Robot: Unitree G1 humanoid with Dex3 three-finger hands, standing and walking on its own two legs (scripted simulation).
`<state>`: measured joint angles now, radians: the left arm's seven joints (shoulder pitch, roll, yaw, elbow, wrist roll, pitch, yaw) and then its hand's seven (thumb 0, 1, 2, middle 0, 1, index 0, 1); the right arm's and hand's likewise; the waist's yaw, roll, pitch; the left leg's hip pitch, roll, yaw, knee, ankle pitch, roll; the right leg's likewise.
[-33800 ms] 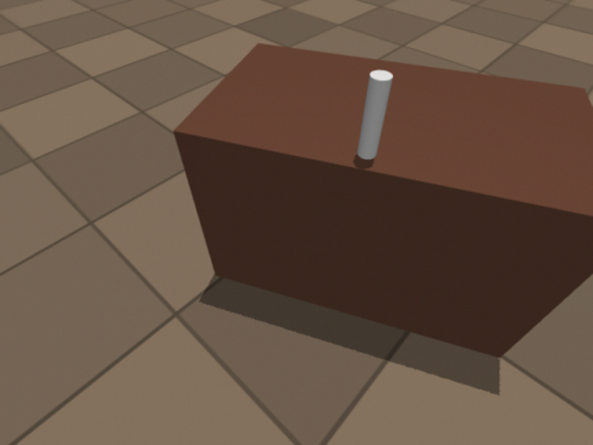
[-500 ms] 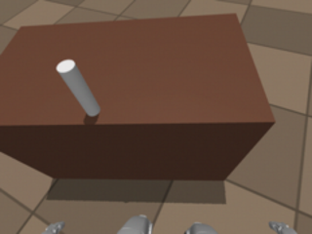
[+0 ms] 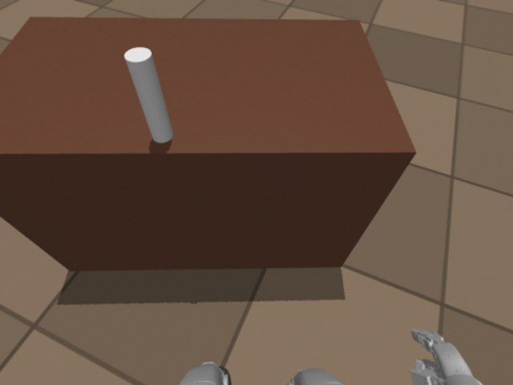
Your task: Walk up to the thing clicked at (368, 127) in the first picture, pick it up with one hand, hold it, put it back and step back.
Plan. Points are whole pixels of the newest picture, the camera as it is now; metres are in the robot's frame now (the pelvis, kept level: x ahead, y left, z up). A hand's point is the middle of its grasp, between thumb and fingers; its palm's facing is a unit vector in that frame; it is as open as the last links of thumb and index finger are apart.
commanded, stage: step back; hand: left
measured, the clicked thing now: (152, 100) +0.64 +0.23 +0.04
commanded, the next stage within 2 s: none
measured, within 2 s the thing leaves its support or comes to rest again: neither
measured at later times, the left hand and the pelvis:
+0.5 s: hand out of the picture -0.03 +0.29 -0.14, palm faces +0.04 -0.90 -0.42, open 7.4 cm; pelvis -0.17 +0.01 -0.01, yaw +3 degrees
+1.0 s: hand out of the picture -0.27 +0.27 -0.13, palm faces -0.03 -0.90 -0.44, open 7.4 cm; pelvis -0.33 +0.00 +0.00, yaw -2 degrees
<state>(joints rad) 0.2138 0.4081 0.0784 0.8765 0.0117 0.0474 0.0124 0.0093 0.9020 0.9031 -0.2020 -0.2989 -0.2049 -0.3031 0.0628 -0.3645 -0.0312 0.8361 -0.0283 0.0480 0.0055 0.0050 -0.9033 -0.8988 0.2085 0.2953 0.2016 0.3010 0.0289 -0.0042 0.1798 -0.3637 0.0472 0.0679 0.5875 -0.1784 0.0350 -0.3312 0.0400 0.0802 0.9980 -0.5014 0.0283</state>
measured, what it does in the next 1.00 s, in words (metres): walks backwards: right foot, then left foot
